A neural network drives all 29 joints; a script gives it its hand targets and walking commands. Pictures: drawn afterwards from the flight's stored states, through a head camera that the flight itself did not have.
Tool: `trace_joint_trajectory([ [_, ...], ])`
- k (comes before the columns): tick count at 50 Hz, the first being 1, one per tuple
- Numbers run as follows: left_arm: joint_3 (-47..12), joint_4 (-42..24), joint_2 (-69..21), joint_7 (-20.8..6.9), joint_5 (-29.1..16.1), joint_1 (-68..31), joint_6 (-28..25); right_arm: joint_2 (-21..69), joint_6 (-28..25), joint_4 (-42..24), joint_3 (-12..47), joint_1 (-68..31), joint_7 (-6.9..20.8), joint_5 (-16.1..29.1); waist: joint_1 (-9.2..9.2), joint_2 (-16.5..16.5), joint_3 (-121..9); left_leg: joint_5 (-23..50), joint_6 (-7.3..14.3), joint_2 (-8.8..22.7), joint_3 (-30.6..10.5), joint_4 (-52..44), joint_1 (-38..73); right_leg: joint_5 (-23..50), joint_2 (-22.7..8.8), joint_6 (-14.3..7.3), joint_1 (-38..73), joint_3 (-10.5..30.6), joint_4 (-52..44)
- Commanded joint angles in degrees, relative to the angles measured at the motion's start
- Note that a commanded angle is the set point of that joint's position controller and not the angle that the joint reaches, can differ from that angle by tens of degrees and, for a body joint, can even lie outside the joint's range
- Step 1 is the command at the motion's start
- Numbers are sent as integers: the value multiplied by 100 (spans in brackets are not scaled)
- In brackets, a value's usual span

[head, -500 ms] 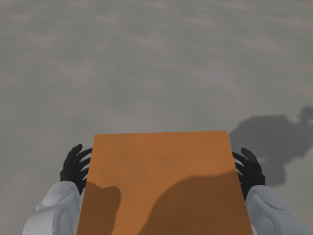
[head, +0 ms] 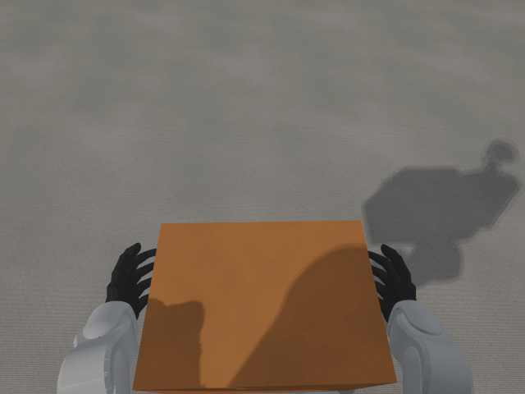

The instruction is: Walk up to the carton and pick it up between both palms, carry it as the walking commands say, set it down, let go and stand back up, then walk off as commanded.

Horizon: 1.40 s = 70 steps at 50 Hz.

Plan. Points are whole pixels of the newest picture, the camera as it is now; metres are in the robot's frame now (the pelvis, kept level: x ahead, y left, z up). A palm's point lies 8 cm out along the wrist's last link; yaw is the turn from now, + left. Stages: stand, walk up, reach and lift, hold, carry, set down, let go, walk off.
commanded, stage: carry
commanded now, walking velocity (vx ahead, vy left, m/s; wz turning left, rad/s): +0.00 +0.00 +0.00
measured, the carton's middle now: (262, 315) +0.25 -0.01 -0.04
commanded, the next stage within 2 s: none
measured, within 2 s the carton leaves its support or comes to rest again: neither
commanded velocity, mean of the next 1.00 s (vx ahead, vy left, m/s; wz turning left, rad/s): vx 0.00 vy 0.00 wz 0.00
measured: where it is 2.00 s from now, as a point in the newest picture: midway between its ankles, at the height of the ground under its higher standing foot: (193, 202)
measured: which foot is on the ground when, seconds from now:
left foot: down 0.00-0.04, up 0.06-0.22, down 0.24-0.54, up 0.56-0.66, down 0.68-0.96, up 0.98-1.00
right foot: up 0.00-0.00, down 0.02-0.26, up 0.28-0.46, down 0.48-0.70, up 0.72-0.92, down 0.94-1.00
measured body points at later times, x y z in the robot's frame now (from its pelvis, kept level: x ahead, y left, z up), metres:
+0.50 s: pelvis +0.26 +0.07 +0.00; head +0.26 +0.06 +0.45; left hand +0.52 +0.27 +0.05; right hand +0.52 -0.10 +0.04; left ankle +0.15 +0.11 -0.70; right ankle +0.25 -0.05 -0.71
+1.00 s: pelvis +0.51 +0.15 -0.01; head +0.51 +0.13 +0.44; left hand +0.77 +0.34 +0.02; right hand +0.77 -0.03 -0.01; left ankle +0.35 +0.17 -0.66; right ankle +0.43 +0.02 -0.70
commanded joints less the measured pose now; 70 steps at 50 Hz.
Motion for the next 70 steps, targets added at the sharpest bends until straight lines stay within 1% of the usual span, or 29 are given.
trace_joint_trajectory([
  [1,-3742,-1371,-3414,-286,-985,-1858,-225,3369,-210,-1586,4336,-2768,573,1505,378,87,-2863,8313,49,1198,-763,446,570,2800,54,-335,2243,-478,-1688],
  [2,-3888,-1764,-3618,-211,-1034,-1617,-133,3454,-67,-2334,4774,-3015,587,1812,537,-1222,-3293,5853,-513,677,-376,2091,-506,7411,-991,-1079,3647,748,-1446],
  [3,-4156,-2120,-3901,-126,-1140,-1512,27,3635,120,-2969,5129,-3107,603,2052,594,-2611,-3257,522,-936,41,-338,3408,-2347,11101,-2049,-1900,5094,2032,-1349],
  [7,-2584,611,-2186,-119,71,-1423,-177,2043,-183,517,3182,-2475,720,759,478,-981,-2154,-858,-721,629,-744,1696,-3831,8898,-1864,-1199,5069,1972,-1521],
  [11,-3647,-459,-3123,-395,-751,-2808,-619,3168,-687,348,3191,-2448,780,733,204,-679,-2476,2335,-639,343,-160,-1173,-28,6597,-1138,-389,2440,210,-1044],
  [13,-4696,-1972,-3826,-421,-1577,-3272,-418,3884,-576,-860,3751,-2417,643,1112,110,1423,-3058,8930,345,2184,-2426,-977,2180,1279,-163,151,318,-92,975],
  [14,-4012,-704,-3159,-440,-1214,-3519,-391,3164,-563,458,2983,-2157,559,554,42,1899,-3134,10857,841,2404,-2550,-694,2707,-880,119,118,-287,338,1348],
  [17,-4493,-1481,-3743,-497,-1651,-3190,-220,3403,-363,-717,3511,-2034,451,764,17,847,-2171,9376,677,2165,-2228,-871,2317,-834,-70,110,-1031,289,974],
  [24,-3765,-438,-3467,-450,-1087,-2419,-98,3072,-162,-758,3689,-2671,506,926,211,361,-2080,9888,50,1535,-1051,-364,1252,783,136,65,817,-593,-1297],
  [25,-3781,-498,-3566,-437,-1077,-2302,-82,3150,-124,-865,3830,-2759,542,1048,304,208,-2325,9458,-136,1417,-865,57,744,1826,56,-28,1707,-559,-1583],
  [27,-3578,-338,-3566,-324,-831,-2177,-9,3068,50,-1054,4097,-3172,652,1341,537,-1733,-2695,6476,-1017,696,-356,2624,-1152,7797,-1027,-892,3824,764,-1113],
  [28,-3631,-421,-3592,-271,-811,-2053,17,3063,57,-1109,4126,-3197,666,1391,643,-2654,-2493,951,-1171,133,-130,3683,-3231,10407,-1776,-1498,5236,1680,-1322],
  [30,-2774,927,-2781,-240,-71,-1679,-88,2361,-138,482,3335,-3012,775,829,568,-1692,-1796,-1705,-844,687,-970,2230,-4586,9677,-1959,-1113,5385,2167,-1369],
  [33,-3311,179,-3174,-438,-462,-3056,-829,3054,-884,623,3179,-3276,948,817,175,-703,-2044,1487,-656,645,-575,-1440,-822,6917,-1334,-226,2744,226,-644],
  [34,-4191,-1081,-3856,-442,-1078,-3480,-810,3874,-864,-245,3694,-3174,941,1179,106,294,-2332,4678,-522,909,-1013,-1665,796,3981,-849,35,1403,-216,273],
  [35,-5332,-2976,-4723,-396,-1901,-4004,-550,4789,-629,-1667,4471,-3164,849,1769,167,2000,-2460,9284,94,2197,-2807,-1414,1867,-337,21,262,-123,-119,1407],
  [36,-4281,-966,-3703,-432,-1126,-3664,-450,3708,-564,343,3319,-2438,801,778,156,1968,-2754,10844,428,2149,-2547,-857,2116,-847,-78,130,15,345,1493],
  [46,-3303,956,-3382,-710,-557,-2597,-697,3070,-766,485,3551,-3004,766,582,300,309,-2039,10962,-285,1513,-988,-5,1258,996,159,-85,1143,-809,-1230],
  [48,-3066,1284,-3489,-712,-331,-2563,-952,3099,-967,432,3779,-3521,907,807,628,-1362,-2479,8606,-1257,789,-334,3077,-738,6604,-936,-1011,3541,400,-1259],
  [49,-3212,1199,-3689,-670,-392,-2613,-1045,3184,-1078,35,3986,-3910,957,1026,798,-2840,-2278,2171,-1338,203,-385,4984,-3111,9826,-1876,-1757,5015,1788,-1336],
  [50,-3512,967,-3974,-623,-493,-2294,-1040,3464,-1112,-313,4273,-3847,1007,1152,709,-2768,-1991,-1657,-1118,204,-916,4733,-4276,10651,-2121,-1794,5456,2446,-1443],
  [51,-3355,1143,-3715,-598,-383,-2281,-1043,3344,-1155,150,4103,-3730,1032,1095,733,-1985,-1533,-2400,-909,556,-1523,4023,-4976,9602,-2132,-1400,5308,2574,-1403],
  [54,-3880,109,-3790,-603,-741,-3338,-1169,3645,-1283,584,3717,-3217,1021,923,404,-515,-1943,-359,-679,831,-897,-315,-2803,7615,-1725,-594,4088,769,-673],
  [56,-4234,-200,-3629,-684,-1015,-3766,-1248,3759,-1356,822,3453,-2896,1033,646,49,450,-2745,5566,-448,688,-882,-1240,1304,4410,-899,11,1408,-462,1022],
  [57,-4335,-220,-3506,-709,-1066,-3906,-1245,3642,-1391,992,3297,-2927,1031,593,158,2270,-2758,10362,416,2264,-3164,-1209,2228,-638,246,248,-121,-273,2611],
  [58,-4185,1,-3328,-773,-1095,-3969,-1245,3436,-1383,1163,3049,-2554,970,439,111,2143,-2926,11275,868,2285,-3089,-782,2204,-965,78,101,111,414,2630],
  [61,-4092,158,-3587,-884,-1133,-3434,-1213,3530,-1363,738,3368,-2510,902,465,19,935,-2091,9682,820,2047,-2925,-891,2537,-838,-19,-18,-1195,347,2312],
  [65,-3706,748,-3577,-898,-844,-3064,-1365,3405,-1494,371,3770,-3056,906,711,19,631,-1886,10294,389,1826,-2375,-687,3114,-782,-1,-116,-1594,-160,930],
  [70,-3411,774,-3484,-816,-593,-2451,-1312,3328,-1368,275,4042,-3210,949,908,462,-31,-2712,9738,-478,1178,-854,1263,831,2778,148,-549,2379,-532,-1646],
])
